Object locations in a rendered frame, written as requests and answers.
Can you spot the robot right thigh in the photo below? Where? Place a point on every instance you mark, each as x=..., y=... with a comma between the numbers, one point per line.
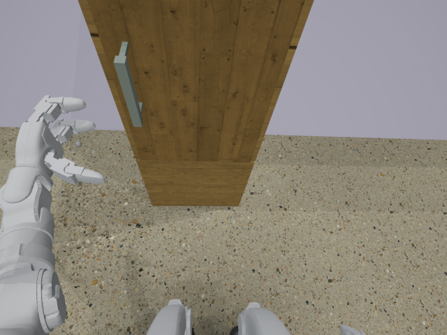
x=260, y=321

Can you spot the handle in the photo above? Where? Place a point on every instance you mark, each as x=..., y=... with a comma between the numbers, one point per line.
x=126, y=82

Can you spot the robot left upper arm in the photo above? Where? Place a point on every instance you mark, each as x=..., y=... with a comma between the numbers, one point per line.
x=31, y=303

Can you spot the left robot hand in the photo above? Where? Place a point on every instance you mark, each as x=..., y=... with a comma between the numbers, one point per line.
x=35, y=140

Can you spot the cupboard door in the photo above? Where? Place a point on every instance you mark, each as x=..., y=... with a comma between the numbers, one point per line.
x=204, y=70

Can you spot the left robot shin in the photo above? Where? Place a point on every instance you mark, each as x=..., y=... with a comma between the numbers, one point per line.
x=174, y=301

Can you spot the left robot forearm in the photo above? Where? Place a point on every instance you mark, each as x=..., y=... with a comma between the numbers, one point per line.
x=27, y=225

